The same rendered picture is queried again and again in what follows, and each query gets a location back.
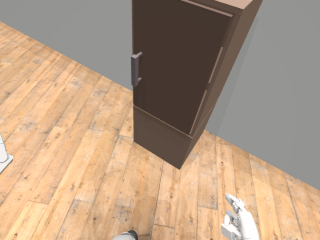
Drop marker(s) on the handle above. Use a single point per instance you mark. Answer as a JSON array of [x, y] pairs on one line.
[[135, 69]]

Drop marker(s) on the left robot foot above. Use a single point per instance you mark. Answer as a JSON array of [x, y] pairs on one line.
[[134, 234]]

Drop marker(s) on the left robot hand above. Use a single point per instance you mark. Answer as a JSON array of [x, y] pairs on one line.
[[5, 158]]

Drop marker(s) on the right robot hand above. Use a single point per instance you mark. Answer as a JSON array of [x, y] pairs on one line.
[[244, 226]]

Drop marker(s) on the cupboard door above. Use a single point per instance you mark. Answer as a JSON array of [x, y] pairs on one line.
[[180, 41]]

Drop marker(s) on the robot left shin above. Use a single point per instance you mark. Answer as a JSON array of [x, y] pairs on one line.
[[126, 233]]

